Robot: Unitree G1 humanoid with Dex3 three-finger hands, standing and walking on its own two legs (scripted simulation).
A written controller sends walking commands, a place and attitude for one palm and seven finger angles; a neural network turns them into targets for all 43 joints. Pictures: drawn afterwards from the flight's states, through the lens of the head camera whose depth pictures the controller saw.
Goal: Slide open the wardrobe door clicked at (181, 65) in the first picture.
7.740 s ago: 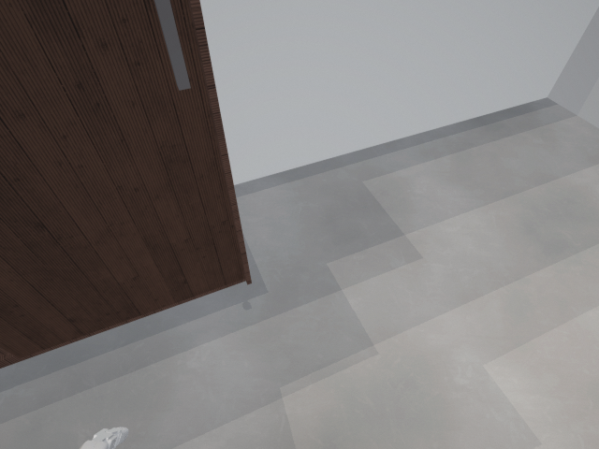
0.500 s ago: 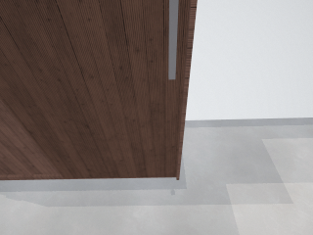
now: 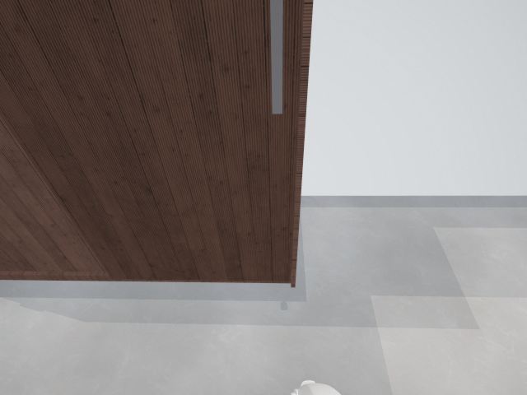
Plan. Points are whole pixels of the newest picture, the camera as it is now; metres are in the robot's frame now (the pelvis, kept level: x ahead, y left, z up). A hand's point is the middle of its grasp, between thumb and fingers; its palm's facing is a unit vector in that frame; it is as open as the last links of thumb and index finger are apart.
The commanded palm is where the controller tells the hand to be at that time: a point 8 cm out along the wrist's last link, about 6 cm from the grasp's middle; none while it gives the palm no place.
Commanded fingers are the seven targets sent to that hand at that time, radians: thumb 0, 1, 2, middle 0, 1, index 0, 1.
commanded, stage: look again from close up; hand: right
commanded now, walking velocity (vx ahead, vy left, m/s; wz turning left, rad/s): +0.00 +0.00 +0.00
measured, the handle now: (277, 44) +0.71 +0.01 +0.25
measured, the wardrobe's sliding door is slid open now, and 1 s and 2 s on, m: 0.00 0.00 0.00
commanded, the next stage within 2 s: shuffle to correct the standing spot in 1.60 s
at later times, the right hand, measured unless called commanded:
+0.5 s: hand out of the picture -0.14 -0.20 -0.18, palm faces +0.07 +0.99 -0.12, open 7.4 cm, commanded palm none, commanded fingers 0.00 -0.90 -0.90 0.20 0.30 0.20 0.30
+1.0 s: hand out of the picture -0.21 -0.23 -0.17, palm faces +0.05 +0.98 -0.17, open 7.4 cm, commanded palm none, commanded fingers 0.00 -0.90 -0.90 0.20 0.30 0.20 0.30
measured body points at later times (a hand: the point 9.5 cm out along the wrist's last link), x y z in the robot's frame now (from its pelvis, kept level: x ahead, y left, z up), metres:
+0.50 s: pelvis -0.09 -0.05 +0.00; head -0.09 -0.06 +0.45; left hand -0.10 +0.17 -0.15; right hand -0.14 -0.25 -0.16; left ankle -0.04 +0.09 -0.73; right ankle +0.01 -0.13 -0.72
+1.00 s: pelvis -0.15 -0.06 +0.01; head -0.15 -0.07 +0.46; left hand -0.17 +0.17 -0.15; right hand -0.21 -0.28 -0.15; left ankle -0.17 +0.01 -0.73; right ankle -0.14 -0.19 -0.72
